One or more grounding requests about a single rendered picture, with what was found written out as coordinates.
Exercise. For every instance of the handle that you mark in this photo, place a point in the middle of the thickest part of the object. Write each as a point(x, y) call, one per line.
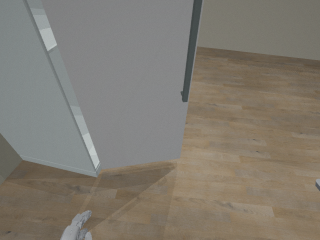
point(195, 19)

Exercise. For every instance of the left robot hand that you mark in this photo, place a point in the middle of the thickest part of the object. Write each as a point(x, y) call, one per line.
point(73, 232)

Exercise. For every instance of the fridge door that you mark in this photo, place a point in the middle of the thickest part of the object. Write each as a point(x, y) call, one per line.
point(126, 61)

